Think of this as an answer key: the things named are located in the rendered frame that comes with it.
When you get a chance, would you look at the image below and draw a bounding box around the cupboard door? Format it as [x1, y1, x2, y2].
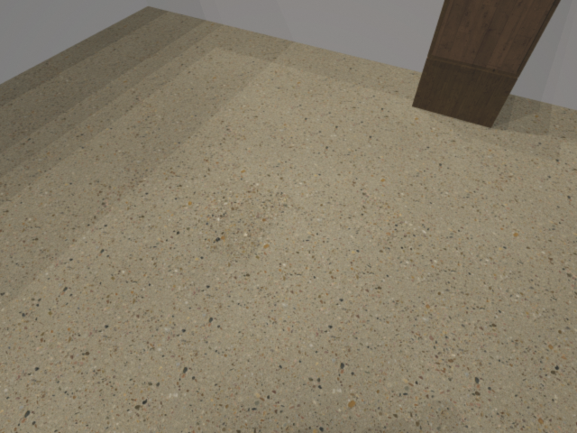
[432, 0, 554, 74]

